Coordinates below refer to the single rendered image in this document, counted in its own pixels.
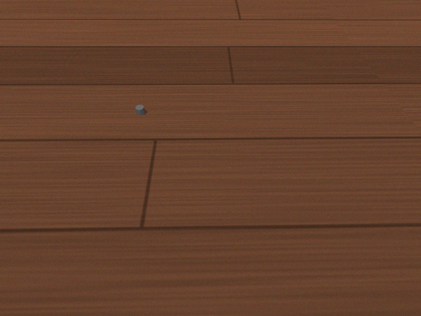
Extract tin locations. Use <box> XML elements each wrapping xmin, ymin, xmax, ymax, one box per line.
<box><xmin>136</xmin><ymin>105</ymin><xmax>145</xmax><ymax>115</ymax></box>

